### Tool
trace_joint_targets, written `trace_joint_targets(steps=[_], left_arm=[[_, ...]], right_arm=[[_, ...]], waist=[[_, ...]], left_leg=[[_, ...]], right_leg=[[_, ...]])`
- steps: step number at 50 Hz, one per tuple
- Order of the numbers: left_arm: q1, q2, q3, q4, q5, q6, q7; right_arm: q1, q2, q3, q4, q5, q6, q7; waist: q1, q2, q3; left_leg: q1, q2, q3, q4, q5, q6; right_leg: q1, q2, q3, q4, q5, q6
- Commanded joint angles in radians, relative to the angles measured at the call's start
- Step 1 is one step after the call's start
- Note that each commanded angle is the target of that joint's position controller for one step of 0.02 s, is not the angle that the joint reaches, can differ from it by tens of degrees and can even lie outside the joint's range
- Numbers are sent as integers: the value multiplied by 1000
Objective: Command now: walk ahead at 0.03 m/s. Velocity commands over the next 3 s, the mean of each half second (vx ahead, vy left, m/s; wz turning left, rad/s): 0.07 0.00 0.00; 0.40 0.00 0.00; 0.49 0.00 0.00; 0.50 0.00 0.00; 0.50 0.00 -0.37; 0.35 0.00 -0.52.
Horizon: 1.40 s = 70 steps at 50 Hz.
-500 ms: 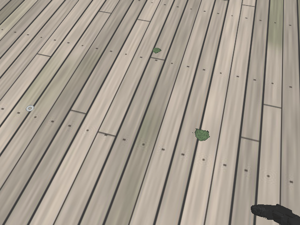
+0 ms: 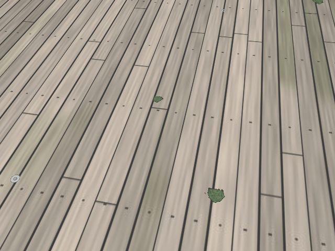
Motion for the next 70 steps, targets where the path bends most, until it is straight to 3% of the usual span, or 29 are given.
trace_joint_targets(steps=[1, 16, 19, 21, 24, 25, 27, 29, 30, 31, 32, 33, 34, 36, 38, 43, 49, 52, 53, 54, 55, 56, 57, 58, 59, 61, 63, 66, 70], left_arm=[[16, 119, 21, -19, -6, -16, 3], [6, 104, 20, 27, -7, 8, 7], [30, 100, 25, 48, -19, 15, 7], [4, 89, 22, 27, -23, 1, 8], [-65, 43, 11, -17, -30, -50, -11], [-80, 50, 13, -27, -33, -62, -19], [-45, 57, 16, -21, -38, -76, -33], [95, 65, 29, 40, -40, -80, -34], [198, 94, 46, 82, -30, -75, -32], [340, 181, 72, 107, -27, -76, -27], [424, 231, 74, 120, -21, -86, -41], [341, 152, 46, 98, -13, -98, -40], [274, 110, 32, 73, -14, -106, -42], [201, 99, 19, 44, -15, -105, -51], [229, 68, 6, 49, -5, -90, -46], [263, 123, 10, 41, 0, -79, -16], [317, 134, 27, 64, -20, -76, -11], [276, 170, 42, 51, -16, -61, -8], [258, 164, 40, 45, -12, -52, -9], [243, 151, 32, 28, -5, -50, -11], [348, 32, 2, 10, -4, -64, -24], [339, 8, -10, 19, -26, -97, -33], [235, 92, 15, -17, -56, -116, -35], [157, 123, 21, -42, -63, -124, -30], [124, 126, 30, -48, -50, -123, -18], [171, 93, 39, -40, -32, -92, -7], [168, 63, 37, -50, -29, -70, -3], [33, 93, 45, -105, -15, -65, -1], [-109, 74, 36, -146, -15, -75, -17]], right_arm=[[15, -105, -22, -17, 7, -5, -4], [21, -113, -27, 45, 12, 20, -14], [48, -122, -35, 67, 25, 25, -15], [64, -142, -42, 60, 35, 13, -16], [164, -209, -66, 83, 43, -28, -10], [156, -200, -65, 77, 37, -41, -8], [110, -184, -64, 55, 39, -56, 1], [8, -181, -63, 20, 54, -49, 9], [-23, -164, -59, 2, 48, -49, 10], [-51, -106, -43, -25, 39, -55, 11], [-59, -76, -38, -56, 35, -72, 6], [-50, -105, -47, -50, 49, -82, 12], [-27, -104, -46, -39, 61, -89, 22], [-34, -115, -58, -32, 50, -92, 25], [-36, -91, -61, -30, 42, -81, 34], [-231, -34, -40, -107, 33, -63, 40], [-354, -65, -34, -173, 44, -70, 64], [-231, -131, -65, -158, 42, -78, 68], [-72, -168, -89, -112, 43, -75, 62], [107, -211, -110, -64, 40, -69, 53], [259, -297, -129, -38, 11, -63, 44], [257, -250, -107, -29, 13, -62, 46], [151, -194, -90, -38, 27, -71, 50], [53, -145, -74, -63, 29, -79, 51], [-19, -113, -64, -72, 17, -89, 58], [-55, -71, -49, -62, 1, -98, 66], [-17, -93, -51, -43, 5, -98, 57], [50, -145, -59, -27, 5, -96, 30], [130, -156, -58, -18, 15, -87, 14]], waist=[[3, -59, -54], [4, -15, -29], [1, -2, 1], [-13, 37, 108], [-43, 159, 163], [-38, 148, 166], [-3, 125, 135], [84, 97, 96], [120, 46, 59], [160, -195, 15], [167, -356, -26], [110, -200, 19], [75, -139, 44], [41, -75, 71], [33, -103, 60], [61, -87, 113], [61, -101, 150], [-29, -145, 29], [-107, -150, -62], [-182, -132, -169], [-138, 103, -341], [-128, 206, -422], [-113, 167, -252], [-82, 88, -139], [-39, 14, -74], [28, 45, -45], [41, 56, -9], [20, 32, 39], [-23, 28, 48]], left_leg=[[22, 55, -51, -47, 154, 23], [67, 65, -53, -28, 242, 10], [24, 44, -47, -32, -221, 45], [-31, 110, -154, -95, -490, 96], [45, 341, -498, -253, -575, 230], [44, 375, -541, -260, -507, 247], [56, 361, -468, -228, -368, 218], [-115, 245, -271, -153, -238, 137], [-213, 174, -174, -28, -99, 95], [-360, 46, -3, 328, -32, 15], [-535, -35, -36, 594, -304, -5], [-622, 33, -125, 749, -307, 17], [-645, 73, -138, 785, -209, 43], [-625, 131, -114, 702, -54, 57], [-548, 140, -79, 620, 11, 40], [-486, 99, -21, 294, 189, -6], [-424, 74, -18, 95, 249, 42], [-219, 8, 20, 87, 166, 90], [-23, -26, 41, 83, 161, 115], [272, 50, -47, 113, 152, 155], [649, 327, -520, 50, -69, 307], [672, 423, -864, -167, -194, 354], [543, 376, -737, -197, -221, 293], [367, 344, -571, -214, -146, 254], [198, 308, -457, -242, -42, 227], [23, 247, -322, -290, 45, 202], [-48, 233, -264, -336, 66, 218], [-23, 235, -229, -375, 110, 228], [44, 198, -146, -367, 195, 186]], right_leg=[[72, -41, 43, -69, 251, -42], [97, -16, 12, -63, 297, -45], [42, 34, -33, -28, -159, -67], [-96, 38, -28, 13, -363, -83], [-265, 37, -63, 234, -220, -88], [-284, 13, -34, 277, -222, -100], [-247, -11, -25, 228, -256, -123], [90, 36, -86, -10, -87, -126], [260, 33, -43, -27, -16, -123], [395, -156, 277, -188, -106, -198], [498, -337, 651, -317, -87, -315], [476, -353, 620, -291, -76, -313], [446, -315, 500, -282, -24, -275], [381, -256, 318, -308, 143, -218], [335, -200, 192, -324, 290, -190], [226, -157, 75, -392, 335, -190], [314, -212, 32, -393, 368, -182], [394, -226, 3, -205, 807, -152], [360, -192, -27, -24, 924, -129], [171, -154, -39, 222, 792, -99], [-221, 15, -50, 645, 265, -33], [-360, 104, 106, 864, -305, -37], [-468, 38, 131, 934, -271, -61], [-466, -22, 96, 903, -180, -79], [-410, -70, 77, 832, -99, -83], [-283, -119, 83, 741, -40, -88], [-278, -134, 68, 669, -29, -76], [-402, -147, 57, 503, 117, -36], [-407, -109, 20, 235, 329, -24]])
